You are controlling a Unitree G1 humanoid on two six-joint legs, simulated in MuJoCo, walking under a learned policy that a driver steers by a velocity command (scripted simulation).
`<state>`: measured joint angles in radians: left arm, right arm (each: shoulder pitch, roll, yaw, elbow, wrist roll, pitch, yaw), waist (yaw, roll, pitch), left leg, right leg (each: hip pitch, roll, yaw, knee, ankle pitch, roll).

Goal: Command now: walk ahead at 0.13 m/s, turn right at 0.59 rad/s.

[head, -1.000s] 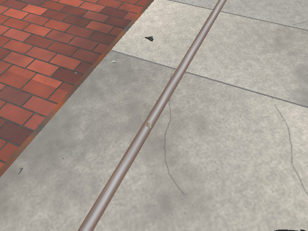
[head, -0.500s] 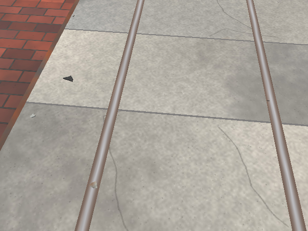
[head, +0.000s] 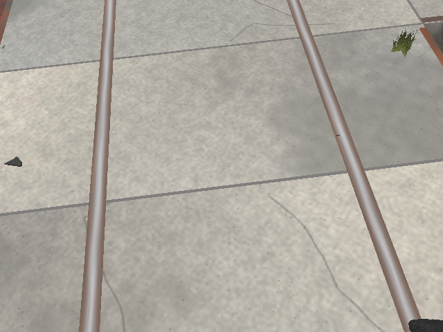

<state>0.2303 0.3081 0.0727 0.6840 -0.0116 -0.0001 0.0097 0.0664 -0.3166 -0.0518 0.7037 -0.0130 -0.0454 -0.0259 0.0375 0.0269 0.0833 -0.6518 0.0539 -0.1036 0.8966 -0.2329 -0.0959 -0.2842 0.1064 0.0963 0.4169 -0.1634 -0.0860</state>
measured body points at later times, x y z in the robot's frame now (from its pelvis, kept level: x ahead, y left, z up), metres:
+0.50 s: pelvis +0.09 +0.03 -0.01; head +0.12 +0.03 +0.44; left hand +0.27 +0.28 -0.12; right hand +0.17 -0.25 -0.12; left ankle +0.16 +0.15 -0.74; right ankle +0.05 -0.10 -0.74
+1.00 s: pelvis +0.11 +0.04 -0.02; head +0.14 +0.06 +0.43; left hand +0.25 +0.32 -0.14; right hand +0.21 -0.26 -0.12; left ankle +0.14 +0.13 -0.74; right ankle +0.04 -0.10 -0.71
